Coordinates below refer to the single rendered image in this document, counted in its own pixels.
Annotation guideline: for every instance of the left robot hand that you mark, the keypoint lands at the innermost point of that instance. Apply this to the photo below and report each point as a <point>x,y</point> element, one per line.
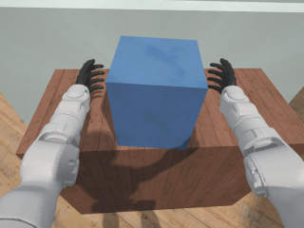
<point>85,75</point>

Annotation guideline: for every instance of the carton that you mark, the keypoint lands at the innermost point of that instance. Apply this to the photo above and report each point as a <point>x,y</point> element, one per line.
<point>156,88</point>

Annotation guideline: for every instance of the robot right forearm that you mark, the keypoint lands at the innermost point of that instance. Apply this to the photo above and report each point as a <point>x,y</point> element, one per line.
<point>251,130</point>

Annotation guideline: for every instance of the robot left forearm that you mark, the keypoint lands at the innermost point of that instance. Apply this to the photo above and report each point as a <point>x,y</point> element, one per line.
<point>66,122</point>

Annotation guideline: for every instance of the robot right upper arm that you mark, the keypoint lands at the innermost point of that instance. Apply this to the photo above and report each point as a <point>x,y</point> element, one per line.
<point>278,175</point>

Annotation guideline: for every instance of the right robot hand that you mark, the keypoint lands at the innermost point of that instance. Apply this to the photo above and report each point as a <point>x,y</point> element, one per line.
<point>227,75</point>

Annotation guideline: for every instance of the robot left upper arm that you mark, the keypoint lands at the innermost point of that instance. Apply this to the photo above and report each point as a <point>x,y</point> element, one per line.
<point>49,167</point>

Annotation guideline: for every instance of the pedestal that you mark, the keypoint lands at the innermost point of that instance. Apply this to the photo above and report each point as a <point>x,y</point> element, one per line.
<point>114,178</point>

